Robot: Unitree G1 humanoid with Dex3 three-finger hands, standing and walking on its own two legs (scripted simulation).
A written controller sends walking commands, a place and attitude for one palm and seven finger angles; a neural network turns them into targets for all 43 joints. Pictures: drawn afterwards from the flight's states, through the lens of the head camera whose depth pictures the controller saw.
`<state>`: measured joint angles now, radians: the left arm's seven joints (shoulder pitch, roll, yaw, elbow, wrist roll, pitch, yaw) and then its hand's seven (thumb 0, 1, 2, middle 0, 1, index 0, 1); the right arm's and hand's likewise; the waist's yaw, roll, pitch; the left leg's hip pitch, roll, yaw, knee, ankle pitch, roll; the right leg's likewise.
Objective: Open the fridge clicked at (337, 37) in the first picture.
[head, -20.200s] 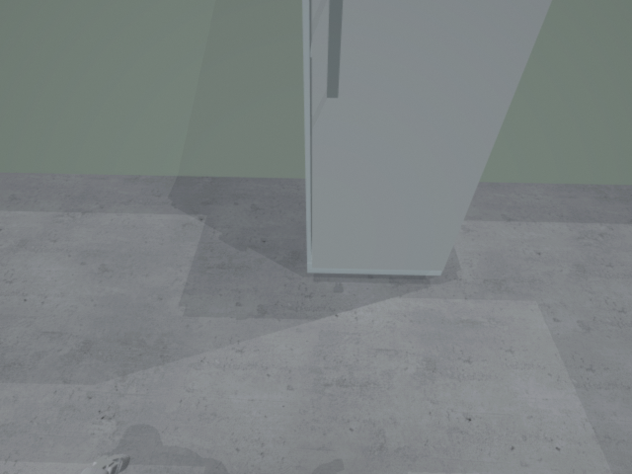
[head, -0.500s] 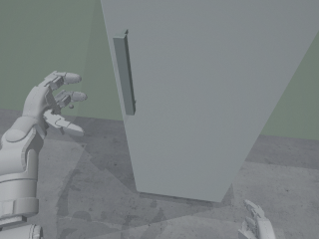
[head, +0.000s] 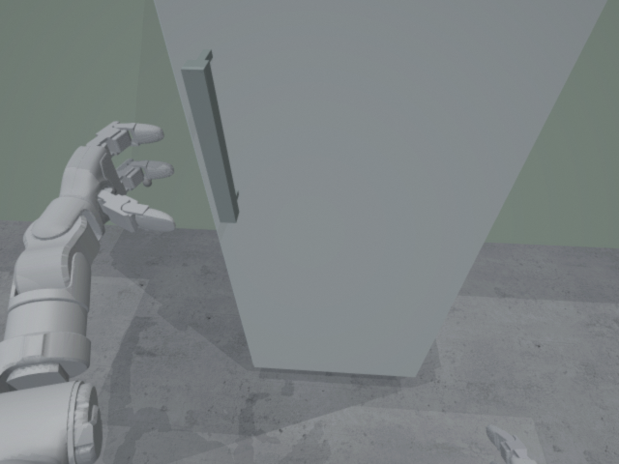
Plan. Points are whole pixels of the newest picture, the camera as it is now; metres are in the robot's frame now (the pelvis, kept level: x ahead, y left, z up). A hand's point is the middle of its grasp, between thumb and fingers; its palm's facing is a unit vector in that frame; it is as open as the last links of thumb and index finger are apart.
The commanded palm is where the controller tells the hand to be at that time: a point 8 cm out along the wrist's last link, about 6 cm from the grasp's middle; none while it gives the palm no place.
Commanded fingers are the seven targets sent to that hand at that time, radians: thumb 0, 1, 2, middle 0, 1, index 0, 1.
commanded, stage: move the hooked fingers beside the handle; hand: left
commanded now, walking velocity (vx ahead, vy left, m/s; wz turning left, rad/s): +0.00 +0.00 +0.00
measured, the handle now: (219, 145) +0.50 +0.15 +0.17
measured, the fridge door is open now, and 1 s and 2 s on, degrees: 0 0 0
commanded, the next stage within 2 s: feel for the door with the fingertips in 1.34 s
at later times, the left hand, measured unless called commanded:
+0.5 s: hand (155, 167) +0.44 +0.23 +0.18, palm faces +0.03 -1.00 +0.00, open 14.0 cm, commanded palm +0.41 +0.27 +0.18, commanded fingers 0.00 -0.50 0.30 -0.30 -1.20 -0.30 -1.20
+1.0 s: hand (165, 162) +0.44 +0.21 +0.18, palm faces +0.00 -1.00 +0.00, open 14.0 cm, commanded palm +0.42 +0.27 +0.18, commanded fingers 0.00 -0.50 0.30 -0.30 -1.20 -0.30 -1.20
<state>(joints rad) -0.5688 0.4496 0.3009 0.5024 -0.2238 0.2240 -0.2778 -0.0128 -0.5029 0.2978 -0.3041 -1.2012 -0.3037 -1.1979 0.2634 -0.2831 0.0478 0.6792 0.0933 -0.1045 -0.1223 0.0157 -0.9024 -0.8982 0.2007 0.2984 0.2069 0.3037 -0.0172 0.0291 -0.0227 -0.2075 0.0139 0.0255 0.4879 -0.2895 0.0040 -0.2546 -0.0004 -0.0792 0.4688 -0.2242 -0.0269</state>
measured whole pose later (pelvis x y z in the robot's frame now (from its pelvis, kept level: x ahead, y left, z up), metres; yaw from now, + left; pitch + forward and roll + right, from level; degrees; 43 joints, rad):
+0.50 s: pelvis +0.00 +0.00 +0.00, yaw -1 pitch +4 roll +0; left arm -0.71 0.51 0.35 0.77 -0.19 0.12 -0.28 -0.01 -0.50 0.30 -0.31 -1.20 -0.30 -1.20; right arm 0.31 -0.29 0.03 0.68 0.09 -0.09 -0.10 0.01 -0.90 -0.90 0.20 0.30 0.21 0.30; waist -0.06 0.02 -0.05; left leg -0.28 0.02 0.04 0.52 -0.30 0.01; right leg -0.33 0.01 -0.06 0.49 -0.23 -0.02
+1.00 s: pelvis +0.00 +0.01 +0.00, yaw +0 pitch +4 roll -1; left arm -0.75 0.44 0.29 0.76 -0.19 0.08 -0.25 -0.01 -0.50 0.30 -0.30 -1.20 -0.30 -1.20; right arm 0.29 -0.27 0.05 0.68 0.08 -0.10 -0.10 0.01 -0.90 -0.90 0.20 0.30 0.21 0.30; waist -0.05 0.01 -0.04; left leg -0.28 0.00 0.03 0.52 -0.30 0.02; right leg -0.32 -0.01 -0.07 0.48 -0.22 -0.01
